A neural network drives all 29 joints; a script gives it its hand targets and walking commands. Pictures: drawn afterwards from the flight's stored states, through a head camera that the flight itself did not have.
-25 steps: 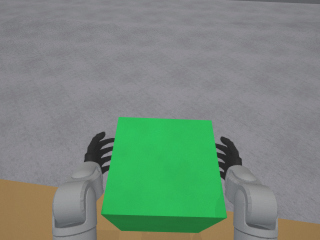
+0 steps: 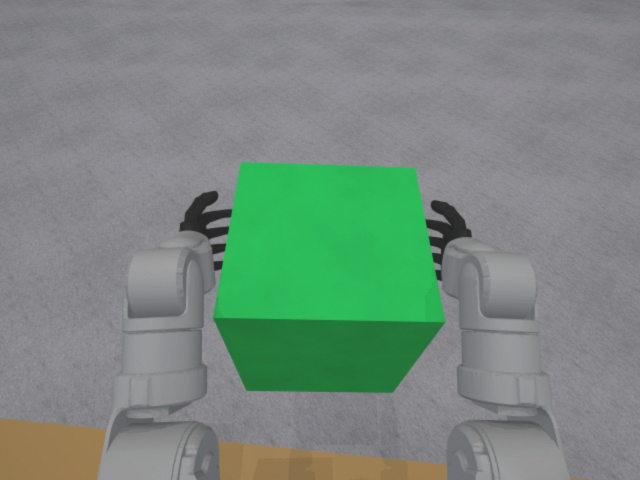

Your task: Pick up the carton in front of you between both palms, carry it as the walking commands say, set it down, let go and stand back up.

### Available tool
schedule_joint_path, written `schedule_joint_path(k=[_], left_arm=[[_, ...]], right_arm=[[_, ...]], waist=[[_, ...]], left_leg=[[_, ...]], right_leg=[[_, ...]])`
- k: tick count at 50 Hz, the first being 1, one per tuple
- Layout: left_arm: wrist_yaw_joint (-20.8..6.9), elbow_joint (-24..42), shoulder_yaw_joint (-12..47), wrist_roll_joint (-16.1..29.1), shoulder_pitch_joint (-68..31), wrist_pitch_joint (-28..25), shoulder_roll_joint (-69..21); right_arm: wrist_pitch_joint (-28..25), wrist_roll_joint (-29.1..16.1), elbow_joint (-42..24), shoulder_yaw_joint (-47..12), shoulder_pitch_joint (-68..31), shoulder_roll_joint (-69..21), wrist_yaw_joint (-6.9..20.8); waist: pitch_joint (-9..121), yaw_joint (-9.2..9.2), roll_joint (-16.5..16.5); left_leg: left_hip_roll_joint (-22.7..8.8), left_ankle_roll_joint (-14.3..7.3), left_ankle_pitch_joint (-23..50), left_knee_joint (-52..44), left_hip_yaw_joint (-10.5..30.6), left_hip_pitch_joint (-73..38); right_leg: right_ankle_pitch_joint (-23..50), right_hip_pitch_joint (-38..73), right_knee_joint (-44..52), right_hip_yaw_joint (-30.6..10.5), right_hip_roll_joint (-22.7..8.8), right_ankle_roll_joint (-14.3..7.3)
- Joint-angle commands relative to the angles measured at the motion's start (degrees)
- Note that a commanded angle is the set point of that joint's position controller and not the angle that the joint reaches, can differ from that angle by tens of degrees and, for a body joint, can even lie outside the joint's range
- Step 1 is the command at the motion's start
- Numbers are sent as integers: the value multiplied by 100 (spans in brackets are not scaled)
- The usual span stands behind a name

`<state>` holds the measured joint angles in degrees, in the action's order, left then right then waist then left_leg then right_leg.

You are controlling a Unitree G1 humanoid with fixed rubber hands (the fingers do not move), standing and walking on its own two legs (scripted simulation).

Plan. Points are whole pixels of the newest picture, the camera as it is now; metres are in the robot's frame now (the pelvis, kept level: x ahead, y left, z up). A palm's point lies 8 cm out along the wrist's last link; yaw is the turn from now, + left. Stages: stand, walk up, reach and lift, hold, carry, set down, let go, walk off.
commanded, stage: carry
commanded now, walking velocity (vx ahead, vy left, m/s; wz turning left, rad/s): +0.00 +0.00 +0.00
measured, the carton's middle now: (324, 288) +0.37 -0.01 +0.04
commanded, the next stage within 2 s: none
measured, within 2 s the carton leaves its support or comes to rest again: neither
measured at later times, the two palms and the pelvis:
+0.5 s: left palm (182, 243) +0.39 +0.17 +0.11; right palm (426, 239) +0.40 -0.13 +0.10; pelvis +0.05 +0.00 +0.00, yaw +1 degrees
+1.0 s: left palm (192, 248) +0.36 +0.14 +0.14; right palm (458, 248) +0.36 -0.16 +0.12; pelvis +0.03 -0.01 +0.01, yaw +1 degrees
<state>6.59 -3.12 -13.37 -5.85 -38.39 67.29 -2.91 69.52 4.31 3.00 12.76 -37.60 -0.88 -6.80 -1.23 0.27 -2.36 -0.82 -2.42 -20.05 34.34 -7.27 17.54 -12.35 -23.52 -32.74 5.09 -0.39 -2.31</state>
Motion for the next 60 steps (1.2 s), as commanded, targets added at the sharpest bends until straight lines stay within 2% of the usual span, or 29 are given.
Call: schedule_joint_path(k=[1, 3, 5, 7, 10, 12, 14, 16, 17, 19, 21, 23, 26, 29, 31, 35, 37, 40, 41, 44, 45, 46, 47, 50, 53, 54, 55, 59, 60], left_arm=[[-1433, 41, 3869, 2454, -3470, 38, -6298], [-1421, 405, 4000, 2637, -3321, 33, -6283], [-1421, 723, 4021, 2652, -3409, 24, -6377], [-1379, 286, 4137, 2573, -3187, -4, -6422], [-1364, 745, 4196, 2652, -3571, -71, -6328], [-1271, 780, 4288, 2572, -3362, -80, -6206], [-1294, 731, 4340, 2556, -3028, -55, -6058], [-1319, 979, 4448, 2778, -3089, -60, -6340], [-1342, 993, 4408, 2829, -3321, -87, -6241], [-1374, 655, 4614, 2833, -3117, -36, -6374], [-1380, 590, 4329, 2635, -3003, -65, -6231], [-1361, 839, 4507, 2738, -3291, -138, -6084], [-1365, 476, 4412, 2729, -2985, -49, -6188], [-1419, 382, 4225, 2758, -3068, -28, -6048], [-1461, 516, 4496, 2768, -3034, -52, -6267], [-1432, 127, 4090, 2578, -3011, 16, -6114], [-1448, -47, 4099, 2630, -2894, -22, -6070], [-1457, -58, 4033, 2713, -3107, -23, -6406], [-1449, 387, 4022, 2645, -3538, -82, -5956], [-1423, 71, 3923, 2679, -3507, -43, -6125], [-1444, -171, 3716, 2594, -3089, 31, -6145], [-1443, -411, 3656, 2505, -3070, 40, -6132], [-1444, -261, 3731, 2569, -3214, 15, -6178], [-1441, 223, 3812, 2636, -3546, 6, -6135], [-1420, -288, 3807, 2592, -3157, 22, -6241], [-1420, -490, 3716, 2562, -3036, 61, -6231], [-1432, -255, 3590, 2601, -3181, 24, -6203], [-1452, 120, 3795, 2757, -3491, -14, -6387], [-1414, 19, 3819, 2638, -3646, 43, -6085]], right_arm=[[-174, -2328, -657, -3753, -4275, -6212, 1365], [-127, -2335, -176, -3753, -3667, -6353, 1365], [-139, -2409, -486, -3847, -3553, -6402, 1350], [-145, -2326, -281, -3718, -3391, -6262, 1374], [-237, -2455, -459, -3979, -3557, -6238, 1363], [-321, -2618, -859, -4027, -3934, -6381, 1346], [-269, -2403, -689, -4041, -3374, -6226, 1308], [-250, -2493, -977, -4100, -3323, -6096, 1306], [-238, -2313, -563, -3945, -3124, -6096, 1337], [-285, -2392, -914, -3931, -3325, -5973, 1341], [-279, -2278, -651, -4141, -3181, -6046, 1338], [-347, -2508, -1015, -4181, -3577, -6221, 1400], [-285, -2249, -870, -4058, -3273, -5910, 1329], [-304, -2415, -825, -4070, -3443, -6090, 1370], [-294, -2329, -1090, -4093, -3567, -6084, 1366], [-235, -2356, -534, -4016, -3433, -6040, 1386], [-214, -2463, -459, -4027, -3594, -6094, 1397], [-261, -2337, -406, -3789, -3479, -6058, 1385], [-205, -2393, -130, -3807, -3618, -6279, 1412], [-228, -2420, -250, -3773, -3739, -6229, 1372], [-225, -2421, -533, -3845, -3833, -6064, 1365], [-199, -2441, -334, -3829, -3908, -5980, 1341], [-190, -2385, -64, -3681, -3550, -6104, 1374], [-264, -2469, -447, -3769, -3965, -6292, 1393], [-175, -2449, -165, -3673, -3653, -6106, 1356], [-204, -2368, -264, -3565, -3744, -6002, 1343], [-176, -2424, -118, -3605, -3592, -6213, 1350], [-230, -2456, -448, -3665, -3988, -6207, 1364], [-188, -2416, 51, -3563, -3816, -6190, 1349]], waist=[[2991, -3, 923], [3147, -109, 295], [3296, -71, 345], [3050, -42, 318], [3185, -106, 927], [3130, -94, 344], [3189, -152, 224], [3361, -80, 96], [3148, -154, -289], [3148, 2, -421], [3102, 2, 129], [3152, -65, 247], [2893, -87, -420], [3079, -45, 254], [2929, -31, -12], [2747, -92, 341], [2623, -36, 244], [2619, -127, -162], [2526, -114, 161], [2695, -68, 381], [2516, -59, 740], [2479, -176, 425], [2285, -65, 357], [2550, -108, 220], [2581, -38, 376], [2240, -99, 30], [2646, -87, 272], [2570, -87, 115], [2636, -48, 281]], left_leg=[[-203, 109, 994, -599, 368, -780], [-440, 86, 2461, -90, 487, -1394], [-579, -25, 3436, 98, 607, -1376], [-463, 83, 3059, 159, 408, -948], [-358, 146, 1965, 47, 490, -369], [-283, 188, 1998, -414, 301, -694], [-370, 183, 2525, -416, 429, -1241], [-693, -45, 4737, -21, 668, -1720], [-893, -187, 5033, 69, 603, -1857], [-813, -69, 4558, -113, 644, -1738], [-867, -142, 4094, -114, 703, -1494], [-760, -49, 4202, -26, 588, -1585], [-837, -1, 4412, -227, 516, -1701], [-826, -31, 3935, -182, 636, -1620], [-910, -68, 3945, -200, 573, -1496], [-768, 8, 3211, -402, 579, -1405], [-784, 117, 3196, -455, 517, -1366], [-677, 59, 1750, -794, 573, -1133], [-670, 43, 1651, -708, 526, -1153], [-672, 38, 1420, -743, 578, -1088], [-697, 58, 1197, -853, 583, -965], [-610, 31, 1172, -779, 495, -1033], [-728, 67, 1256, -925, 643, -681], [-632, 84, 1243, -765, 500, -979], [-745, 45, 1329, -844, 579, -898], [-692, 86, 1253, -813, 475, -721], [-675, 122, 1448, -870, 576, -989], [-723, 15, 1219, -773, 553, -903], [-618, 88, 1064, -854, 601, -929]], right_leg=[[4556, 2070, 20, -761, -1084, -510], [3783, 1616, -26, -692, -903, -378], [3754, 1637, -244, -538, -787, -383], [4782, 1872, -234, -528, -858, -335], [5382, 2551, -188, -537, -914, -471], [5470, 2483, -177, -573, -958, -532], [4355, 1953, -152, -516, -887, -489], [2918, 1495, -262, -144, -467, -266], [2263, 1232, 110, -105, -462, -164], [2270, 1396, 19, -169, -496, -268], [2391, 1486, -2, -180, -574, -259], [2844, 1440, -78, -246, -570, -278], [1922, 1120, -8, -106, -496, -114], [2711, 1537, -26, -322, -729, -260], [2489, 1483, 65, -239, -695, -196], [2189, 1474, 191, -268, -658, -186], [2104, 1402, 210, -239, -595, -70], [1488, 1390, 427, -532, -855, -237], [1725, 1437, 546, -531, -742, -223], [1778, 1602, 546, -539, -770, -269], [1839, 1600, 605, -455, -783, -196], [1750, 1446, 700, -548, -788, -183], [1700, 1706, 715, -510, -807, -145], [1750, 1427, 658, -506, -806, -210], [1608, 1468, 614, -488, -771, -182], [1714, 1326, 685, -466, -701, -179], [1594, 1428, 417, -433, -762, -251], [1622, 1296, 643, -642, -848, -251], [1448, 1491, 518, -511, -817, -234]])
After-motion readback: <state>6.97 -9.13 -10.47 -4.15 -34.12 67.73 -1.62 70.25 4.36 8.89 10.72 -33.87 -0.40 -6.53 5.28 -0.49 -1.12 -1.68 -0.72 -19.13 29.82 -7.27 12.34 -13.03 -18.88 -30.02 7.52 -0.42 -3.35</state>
